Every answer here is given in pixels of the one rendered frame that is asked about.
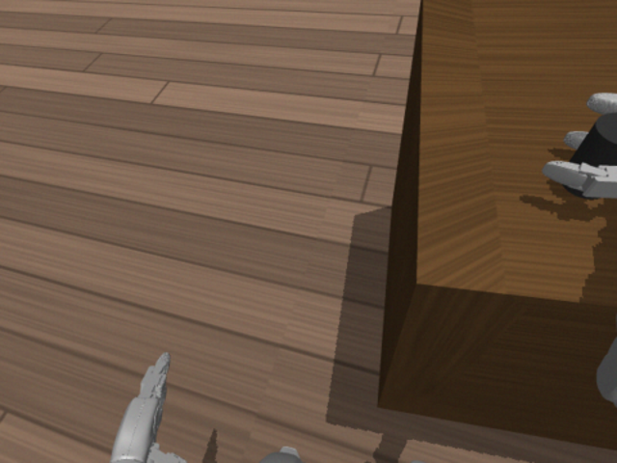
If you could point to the left robot hand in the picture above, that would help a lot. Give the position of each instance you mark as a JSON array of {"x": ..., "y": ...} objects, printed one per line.
[{"x": 136, "y": 437}]

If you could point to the right robot arm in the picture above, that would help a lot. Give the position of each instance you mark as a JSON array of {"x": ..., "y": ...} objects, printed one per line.
[{"x": 607, "y": 374}]

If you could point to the right robot hand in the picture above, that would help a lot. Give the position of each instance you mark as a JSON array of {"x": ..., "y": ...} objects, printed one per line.
[{"x": 595, "y": 182}]

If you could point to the can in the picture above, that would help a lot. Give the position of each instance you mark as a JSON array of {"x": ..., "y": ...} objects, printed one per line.
[{"x": 599, "y": 147}]

